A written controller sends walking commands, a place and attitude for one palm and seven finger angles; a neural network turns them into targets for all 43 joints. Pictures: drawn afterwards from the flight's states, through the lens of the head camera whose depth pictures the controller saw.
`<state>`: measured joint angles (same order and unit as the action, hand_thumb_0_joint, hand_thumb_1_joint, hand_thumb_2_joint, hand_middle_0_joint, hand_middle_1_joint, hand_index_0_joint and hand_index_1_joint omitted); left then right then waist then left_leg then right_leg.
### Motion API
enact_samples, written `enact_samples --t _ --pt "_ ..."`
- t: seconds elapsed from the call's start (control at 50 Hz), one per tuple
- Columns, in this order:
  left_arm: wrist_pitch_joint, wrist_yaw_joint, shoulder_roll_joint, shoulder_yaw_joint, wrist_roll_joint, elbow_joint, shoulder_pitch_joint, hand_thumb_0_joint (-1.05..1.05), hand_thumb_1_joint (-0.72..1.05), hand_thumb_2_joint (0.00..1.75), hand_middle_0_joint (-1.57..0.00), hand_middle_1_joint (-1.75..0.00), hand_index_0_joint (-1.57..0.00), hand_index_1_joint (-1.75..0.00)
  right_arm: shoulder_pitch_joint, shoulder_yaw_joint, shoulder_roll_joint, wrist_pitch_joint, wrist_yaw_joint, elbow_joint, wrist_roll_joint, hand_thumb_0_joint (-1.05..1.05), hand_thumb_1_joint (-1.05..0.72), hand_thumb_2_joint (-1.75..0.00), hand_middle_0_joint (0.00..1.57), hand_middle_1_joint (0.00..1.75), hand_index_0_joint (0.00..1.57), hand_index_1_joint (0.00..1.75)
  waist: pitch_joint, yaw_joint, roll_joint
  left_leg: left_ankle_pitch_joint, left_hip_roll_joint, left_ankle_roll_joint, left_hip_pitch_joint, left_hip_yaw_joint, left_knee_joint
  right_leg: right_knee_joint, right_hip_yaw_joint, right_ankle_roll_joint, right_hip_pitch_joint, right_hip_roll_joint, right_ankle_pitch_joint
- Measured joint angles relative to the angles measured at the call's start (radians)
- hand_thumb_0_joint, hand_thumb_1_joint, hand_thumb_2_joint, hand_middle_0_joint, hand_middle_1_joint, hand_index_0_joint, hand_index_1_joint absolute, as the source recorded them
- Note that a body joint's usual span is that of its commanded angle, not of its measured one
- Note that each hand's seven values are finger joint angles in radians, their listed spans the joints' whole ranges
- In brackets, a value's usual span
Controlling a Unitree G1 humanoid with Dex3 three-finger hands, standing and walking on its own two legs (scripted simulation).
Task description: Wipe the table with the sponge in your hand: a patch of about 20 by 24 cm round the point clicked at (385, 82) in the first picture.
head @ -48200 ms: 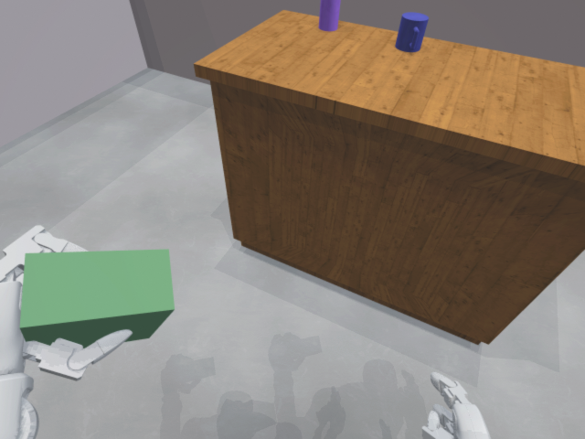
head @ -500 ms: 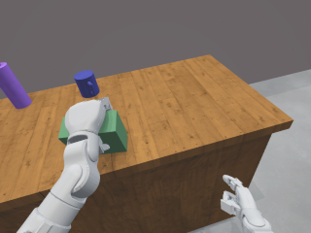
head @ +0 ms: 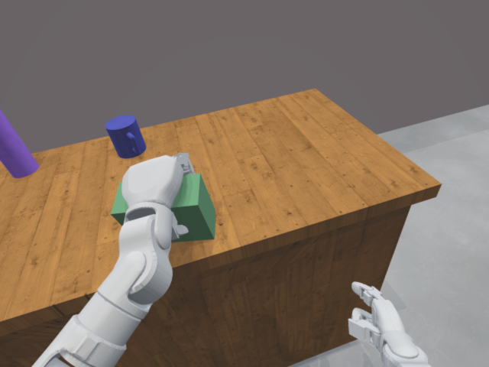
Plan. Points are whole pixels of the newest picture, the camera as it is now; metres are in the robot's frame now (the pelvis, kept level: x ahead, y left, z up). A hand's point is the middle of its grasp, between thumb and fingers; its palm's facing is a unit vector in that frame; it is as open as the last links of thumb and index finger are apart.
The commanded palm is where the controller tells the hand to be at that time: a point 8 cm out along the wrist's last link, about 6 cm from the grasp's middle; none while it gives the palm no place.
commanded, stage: wipe forward along the third lane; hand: left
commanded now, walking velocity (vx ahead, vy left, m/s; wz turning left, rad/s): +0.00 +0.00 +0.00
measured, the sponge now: (172, 217) +0.33 +0.18 +0.11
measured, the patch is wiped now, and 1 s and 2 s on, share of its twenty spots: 0.65 0.80 0.95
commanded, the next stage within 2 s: wipe back along the third lane in 1.92 s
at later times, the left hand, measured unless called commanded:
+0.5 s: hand (177, 186) +0.35 +0.17 +0.16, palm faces +0.08 -0.10 -0.99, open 10.0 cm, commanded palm +0.33 +0.19 +0.19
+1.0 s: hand (179, 172) +0.39 +0.18 +0.16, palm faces -0.01 -0.03 -1.00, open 10.2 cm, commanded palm +0.37 +0.21 +0.18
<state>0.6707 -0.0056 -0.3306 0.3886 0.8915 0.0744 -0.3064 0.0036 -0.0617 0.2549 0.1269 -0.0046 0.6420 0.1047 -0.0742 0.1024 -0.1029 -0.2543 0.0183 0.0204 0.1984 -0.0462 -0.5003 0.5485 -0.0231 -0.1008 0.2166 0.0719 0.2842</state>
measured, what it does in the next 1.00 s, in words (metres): stands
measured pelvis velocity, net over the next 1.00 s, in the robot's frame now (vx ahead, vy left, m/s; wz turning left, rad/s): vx -0.01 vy -0.03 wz -0.01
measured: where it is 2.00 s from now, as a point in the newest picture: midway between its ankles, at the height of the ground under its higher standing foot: outside the picture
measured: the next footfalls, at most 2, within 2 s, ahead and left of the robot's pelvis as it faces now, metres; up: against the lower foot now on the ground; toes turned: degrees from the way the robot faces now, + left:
none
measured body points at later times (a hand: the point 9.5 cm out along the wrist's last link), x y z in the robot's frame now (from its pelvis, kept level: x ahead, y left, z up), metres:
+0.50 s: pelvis -0.01 -0.01 +0.00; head -0.06 -0.07 +0.44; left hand +0.34 +0.17 +0.21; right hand +0.21 -0.24 -0.09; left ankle +0.01 +0.14 -0.73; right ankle +0.01 -0.05 -0.73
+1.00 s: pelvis -0.01 -0.03 +0.00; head -0.05 -0.08 +0.44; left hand +0.39 +0.18 +0.21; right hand +0.16 -0.28 -0.12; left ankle +0.01 +0.14 -0.73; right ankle +0.01 -0.05 -0.73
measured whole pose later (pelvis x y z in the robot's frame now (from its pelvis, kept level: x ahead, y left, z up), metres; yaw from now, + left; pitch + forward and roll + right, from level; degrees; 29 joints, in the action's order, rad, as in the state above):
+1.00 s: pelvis -0.01 -0.03 +0.00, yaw -1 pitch +2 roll +2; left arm 0.48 0.09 -0.35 0.24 0.95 -0.68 -0.73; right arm -0.14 -0.04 0.30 0.11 -0.09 0.71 0.09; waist -0.13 0.02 -0.09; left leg -0.24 -0.02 -0.02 0.31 -0.05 -0.51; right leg 0.52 -0.03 -0.14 0.32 0.11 0.24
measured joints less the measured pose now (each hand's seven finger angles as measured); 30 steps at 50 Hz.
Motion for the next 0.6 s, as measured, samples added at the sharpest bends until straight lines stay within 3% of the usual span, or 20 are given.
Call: enact_samples --t 0.38,0.6 --pt "0.026 0.07 0.013 -0.044 0.013 -0.272 -0.163 -0.01 -0.56 1.09 -0.73 -1.32 -0.81 -1.27 -0.027 -0.003 0.021 0.009 -0.057 0.03 -0.002 0.01 -0.9 -0.9 0.2 0.3 0.2 0.3 -0.022 -0.035 0.005 0.017 -0.016 -0.008 0.021 0.009 0.013 -0.016 0.008 -0.013 0.025 0.017 -0.027" --pt "-0.01 0.099 0.026 -0.062 0.044 -0.503 -0.301 0.01 -0.58 1.08 -0.75 -1.3 -0.82 -1.28 -0.062 -0.003 0.031 -0.004 -0.075 0.053 -0.006 0.01 -0.9 -0.9 0.2 0.3 0.2 0.3 -0.038 -0.052 0.011 0.022 -0.021 -0.016 0.049 0.004 0.012 -0.018 0.001 -0.021 0.051 0.022 -0.035"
